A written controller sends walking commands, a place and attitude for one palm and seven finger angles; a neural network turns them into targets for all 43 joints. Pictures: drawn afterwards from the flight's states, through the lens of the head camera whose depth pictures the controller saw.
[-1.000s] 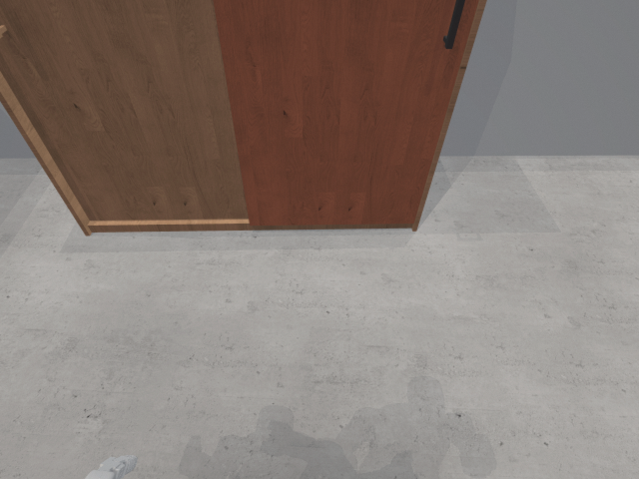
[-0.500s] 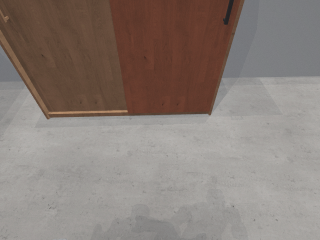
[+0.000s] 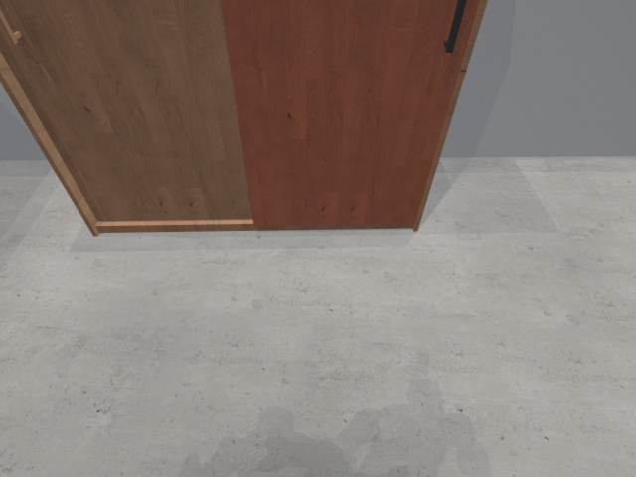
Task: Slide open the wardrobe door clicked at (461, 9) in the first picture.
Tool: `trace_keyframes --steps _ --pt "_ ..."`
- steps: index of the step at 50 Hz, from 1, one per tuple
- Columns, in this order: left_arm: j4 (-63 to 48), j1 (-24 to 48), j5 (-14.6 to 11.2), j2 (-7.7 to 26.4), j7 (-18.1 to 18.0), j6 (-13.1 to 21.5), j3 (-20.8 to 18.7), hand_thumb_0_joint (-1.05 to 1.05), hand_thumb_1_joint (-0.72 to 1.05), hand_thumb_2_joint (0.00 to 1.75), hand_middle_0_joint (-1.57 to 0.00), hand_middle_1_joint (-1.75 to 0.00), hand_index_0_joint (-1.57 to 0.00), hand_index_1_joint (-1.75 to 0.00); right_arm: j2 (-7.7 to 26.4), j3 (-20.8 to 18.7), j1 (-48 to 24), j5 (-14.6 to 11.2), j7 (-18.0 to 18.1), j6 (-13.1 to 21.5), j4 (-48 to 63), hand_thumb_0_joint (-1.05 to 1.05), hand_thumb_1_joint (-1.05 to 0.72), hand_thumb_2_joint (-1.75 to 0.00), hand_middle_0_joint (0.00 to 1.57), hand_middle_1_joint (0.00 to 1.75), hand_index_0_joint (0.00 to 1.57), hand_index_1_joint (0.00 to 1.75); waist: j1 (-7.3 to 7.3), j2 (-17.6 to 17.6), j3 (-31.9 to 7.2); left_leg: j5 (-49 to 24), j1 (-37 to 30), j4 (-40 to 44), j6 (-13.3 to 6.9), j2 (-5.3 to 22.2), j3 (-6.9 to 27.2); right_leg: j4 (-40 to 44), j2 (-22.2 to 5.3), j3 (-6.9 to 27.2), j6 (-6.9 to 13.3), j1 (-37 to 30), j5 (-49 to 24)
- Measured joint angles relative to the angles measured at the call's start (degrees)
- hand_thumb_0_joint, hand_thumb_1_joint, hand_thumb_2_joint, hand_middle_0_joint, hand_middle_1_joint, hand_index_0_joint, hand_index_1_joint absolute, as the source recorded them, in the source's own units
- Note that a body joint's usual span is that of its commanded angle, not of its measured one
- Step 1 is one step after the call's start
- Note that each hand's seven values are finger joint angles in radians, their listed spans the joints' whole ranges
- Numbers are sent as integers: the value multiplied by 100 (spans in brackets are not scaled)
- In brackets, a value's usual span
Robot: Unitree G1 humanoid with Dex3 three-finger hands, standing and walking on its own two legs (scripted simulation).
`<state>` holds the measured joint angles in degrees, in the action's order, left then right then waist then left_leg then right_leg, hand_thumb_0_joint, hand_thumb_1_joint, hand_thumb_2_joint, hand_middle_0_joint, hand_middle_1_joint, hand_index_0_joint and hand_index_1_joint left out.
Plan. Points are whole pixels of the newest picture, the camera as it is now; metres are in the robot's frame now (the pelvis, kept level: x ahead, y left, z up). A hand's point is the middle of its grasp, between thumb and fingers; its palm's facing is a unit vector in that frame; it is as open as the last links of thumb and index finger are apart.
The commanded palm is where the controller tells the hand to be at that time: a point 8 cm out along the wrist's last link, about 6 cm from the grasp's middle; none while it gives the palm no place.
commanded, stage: look at it before walking up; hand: right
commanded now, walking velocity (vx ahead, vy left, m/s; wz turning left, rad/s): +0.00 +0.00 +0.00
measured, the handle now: out of the picture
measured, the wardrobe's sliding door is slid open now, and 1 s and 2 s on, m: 0.00 0.00 0.00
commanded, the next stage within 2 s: walk to a spot facing it in 0.44 s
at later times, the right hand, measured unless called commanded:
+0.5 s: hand out of the picture +0.08 -0.24 -0.16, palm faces -0.03 +0.94 -0.33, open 7.4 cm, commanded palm none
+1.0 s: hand out of the picture +0.04 -0.26 -0.20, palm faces +0.19 +0.97 -0.18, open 7.4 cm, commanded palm none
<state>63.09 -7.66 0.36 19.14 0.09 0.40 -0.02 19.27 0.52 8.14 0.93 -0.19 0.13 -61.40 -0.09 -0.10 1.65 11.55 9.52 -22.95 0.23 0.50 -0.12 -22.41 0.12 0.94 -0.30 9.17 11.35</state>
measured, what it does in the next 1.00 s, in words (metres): walks ahead: right foot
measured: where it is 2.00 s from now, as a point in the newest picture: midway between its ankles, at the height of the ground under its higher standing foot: (372, 412)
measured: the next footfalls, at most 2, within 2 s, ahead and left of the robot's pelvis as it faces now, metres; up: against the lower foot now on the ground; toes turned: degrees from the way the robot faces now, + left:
right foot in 0.90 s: +0.11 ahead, -0.15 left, +0.00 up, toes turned -17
left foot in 1.42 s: +0.47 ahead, -0.04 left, +0.00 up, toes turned -16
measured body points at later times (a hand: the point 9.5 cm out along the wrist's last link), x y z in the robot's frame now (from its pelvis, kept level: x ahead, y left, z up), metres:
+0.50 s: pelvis +0.01 +0.00 +0.00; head +0.01 +0.00 +0.45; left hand +0.09 +0.30 -0.13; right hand +0.08 -0.29 -0.13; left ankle +0.01 +0.12 -0.74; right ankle +0.01 -0.12 -0.74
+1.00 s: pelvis +0.09 -0.07 -0.02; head +0.10 -0.10 +0.43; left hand +0.13 +0.18 -0.15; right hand +0.03 -0.31 -0.19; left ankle +0.04 +0.09 -0.67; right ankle +0.07 -0.14 -0.74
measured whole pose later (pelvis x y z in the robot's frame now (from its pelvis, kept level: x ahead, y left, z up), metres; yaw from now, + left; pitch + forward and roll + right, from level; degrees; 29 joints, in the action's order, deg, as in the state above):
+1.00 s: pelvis +0.09 -0.07 -0.02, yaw -12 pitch +0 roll +0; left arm 58.9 -19.6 0.7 10.8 0.5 1.7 -1.7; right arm 14.0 -2.8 17.9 1.9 -0.9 -1.6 -60.6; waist -1.5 -3.9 1.7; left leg 25.1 22.1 -63.5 1.9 5.7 -2.8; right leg -35.0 0.8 -6.1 4.0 16.1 19.3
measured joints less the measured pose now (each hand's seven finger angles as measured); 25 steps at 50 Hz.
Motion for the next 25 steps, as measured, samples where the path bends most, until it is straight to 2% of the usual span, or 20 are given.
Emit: trace_keyframes --steps 25 --pt "11 86 -12 33 -18 9 13 1 90 89 -20 -30 -20 -30 7 -1 17 0 -2 14 -50 0 -91 -89 20 30 20 30 25 -8 52 -8 -96 133 -20 -20 -31 122 -21 31 -24 -83 -10"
